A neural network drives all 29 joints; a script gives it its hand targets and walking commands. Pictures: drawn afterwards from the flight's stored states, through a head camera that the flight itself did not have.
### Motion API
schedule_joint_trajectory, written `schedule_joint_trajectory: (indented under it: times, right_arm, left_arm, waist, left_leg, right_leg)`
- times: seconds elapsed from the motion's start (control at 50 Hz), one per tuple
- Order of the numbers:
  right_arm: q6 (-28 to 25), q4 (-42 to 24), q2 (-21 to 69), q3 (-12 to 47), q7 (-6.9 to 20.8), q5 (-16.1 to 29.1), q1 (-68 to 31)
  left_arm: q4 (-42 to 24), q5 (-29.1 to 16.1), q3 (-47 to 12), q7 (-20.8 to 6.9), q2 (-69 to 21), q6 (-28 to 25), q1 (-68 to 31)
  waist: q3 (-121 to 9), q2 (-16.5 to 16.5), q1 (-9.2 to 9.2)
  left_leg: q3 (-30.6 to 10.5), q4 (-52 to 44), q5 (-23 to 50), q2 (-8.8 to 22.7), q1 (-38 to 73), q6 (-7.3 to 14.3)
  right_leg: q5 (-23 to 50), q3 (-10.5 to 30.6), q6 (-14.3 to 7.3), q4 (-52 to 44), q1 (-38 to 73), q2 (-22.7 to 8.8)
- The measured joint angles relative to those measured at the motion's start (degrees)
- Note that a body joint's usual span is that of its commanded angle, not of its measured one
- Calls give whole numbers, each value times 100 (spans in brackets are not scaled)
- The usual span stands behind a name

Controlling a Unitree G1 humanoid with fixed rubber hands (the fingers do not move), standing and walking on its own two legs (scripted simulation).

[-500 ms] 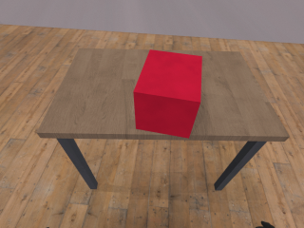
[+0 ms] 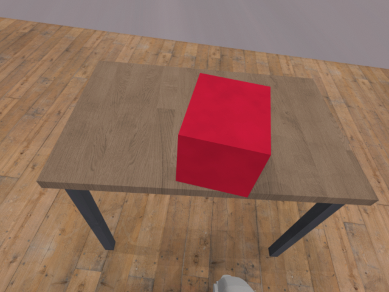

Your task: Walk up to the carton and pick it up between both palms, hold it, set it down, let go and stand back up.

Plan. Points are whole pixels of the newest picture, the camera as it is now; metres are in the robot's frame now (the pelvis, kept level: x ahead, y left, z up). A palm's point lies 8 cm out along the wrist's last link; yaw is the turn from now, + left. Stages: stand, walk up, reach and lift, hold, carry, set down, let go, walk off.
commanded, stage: walk up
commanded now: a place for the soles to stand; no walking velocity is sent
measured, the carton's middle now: (223, 133) +0.49 -0.07 +0.02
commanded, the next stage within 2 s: reach and lift in 1.66 s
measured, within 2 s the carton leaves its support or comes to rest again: neither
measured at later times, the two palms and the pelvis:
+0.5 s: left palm out of the picture +0.09 +0.26 -0.12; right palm out of the picture +0.06 -0.37 -0.08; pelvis +0.01 -0.04 -0.01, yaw -1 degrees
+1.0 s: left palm out of the picture +0.12 +0.26 -0.11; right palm out of the picture +0.09 -0.37 -0.09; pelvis +0.03 -0.04 +0.00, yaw -1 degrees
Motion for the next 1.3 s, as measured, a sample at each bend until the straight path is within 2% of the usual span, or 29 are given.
schedule_joint_trajectory:
  times: [0.04, 0.08, 0.1, 0.16, 0.26, 0.3, 0.34, 0.36, 0.42, 0.48, 0.52, 0.6, 0.66, 1.1, 1.3]
  right_arm:
    - [44, 2, -5, 0, -7, 0, -11]
    - [129, 6, -47, -1, -9, 0, -51]
    - [195, 9, -79, -2, -21, 0, -89]
    - [358, 4, -43, 31, -45, -1, -138]
    - [381, -1, -36, 52, -47, 0, -135]
    - [381, 1, -40, 52, -47, 0, -127]
    - [347, 1, -32, 50, -47, 0, -125]
    - [330, 6, 10, 51, -47, 0, -120]
    - [301, 10, 98, 119, -45, 0, -117]
    - [295, 10, 79, 125, -47, 0, -170]
    - [311, 12, 27, 117, -47, 0, -224]
    - [318, 11, -45, 86, -47, 0, -227]
    - [279, 11, -46, 75, -47, 0, -227]
    - [325, 13, 20, 140, -47, 0, -319]
    - [351, 12, 83, 144, -47, 0, -324]
  left_arm:
    - [12, -5, 0, 1, 0, -13, 3]
    - [50, 16, 0, 27, -14, -51, 2]
    - [74, 60, -1, 42, -66, -61, 0]
    - [79, 76, 0, 48, -170, -105, 0]
    - [44, 94, 0, 48, -196, -146, -15]
    - [30, 98, -1, 48, -196, -114, -19]
    - [14, 61, 0, 50, -195, -62, -26]
    - [18, 38, 1, 53, -190, -18, -29]
    - [16, 0, 0, 54, -188, 64, -29]
    - [31, -23, -1, 54, -189, 16, -25]
    - [67, 30, -2, 55, -255, -26, -27]
    - [68, 54, 0, 54, -352, -139, -33]
    - [70, 40, 0, 54, -350, -125, -69]
    - [70, -10, 1, 69, -325, -123, -108]
    - [76, 21, 0, 86, -320, 40, -122]
  waist:
    - [-5, 45, 2]
    - [3, 158, 1]
    - [13, 307, -2]
    - [12, 512, 1]
    - [12, 639, -5]
    - [7, 645, -10]
    - [16, 621, -8]
    - [37, 541, -6]
    - [35, 376, -5]
    - [31, 238, 0]
    - [36, 274, -3]
    - [34, 383, -5]
    - [35, 454, -4]
    - [35, 470, -3]
    - [35, 392, -4]
  left_leg:
    - [3, 60, -51, 7, -2, 0]
    - [-3, 341, -228, 46, -43, 0]
    - [-11, 547, -340, 143, -79, 0]
    - [0, 1281, -1006, 155, -256, 0]
    - [-8, 1375, -1050, 157, -331, 0]
    - [-14, 924, -959, 159, -197, 0]
    - [-13, 295, -497, 155, -23, 0]
    - [4, 291, -266, 134, -15, -19]
    - [-9, 318, -295, 171, 11, -39]
    - [-2, 344, -370, 189, -1, -43]
    - [-7, 434, -418, 239, -9, -43]
    - [-9, 449, -846, 240, -15, -43]
    - [-8, 227, -203, 241, 12, -56]
    - [-8, 275, -365, 252, 18, -89]
    - [-8, 278, -328, 248, 18, -89]
  right_leg:
    - [144, 3, 0, -601, 196, -13]
    - [726, -3, 17, -1277, 510, 39]
    - [951, -35, 70, -1244, 522, 126]
    - [973, -53, 121, -1246, 620, 218]
    - [1174, -65, 122, -1627, 676, 279]
    - [1189, -87, 122, -1632, 625, 309]
    - [1137, -102, 122, -1476, 510, 336]
    - [1037, -80, 121, -1347, 477, 319]
    - [436, -67, 121, -769, 373, 369]
    - [490, -59, 122, -1228, 639, 337]
    - [793, -73, 121, -1285, 661, 395]
    - [817, -89, 121, -1408, 764, 415]
    - [799, -84, 121, -1401, 746, 419]
    - [748, -88, 121, -1424, 780, 424]
    - [811, -87, 121, -1447, 791, 420]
